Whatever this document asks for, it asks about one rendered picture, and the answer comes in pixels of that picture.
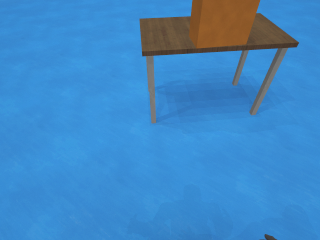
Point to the table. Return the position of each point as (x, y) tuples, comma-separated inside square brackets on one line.
[(170, 36)]

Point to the carton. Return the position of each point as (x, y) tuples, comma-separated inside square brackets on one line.
[(218, 23)]

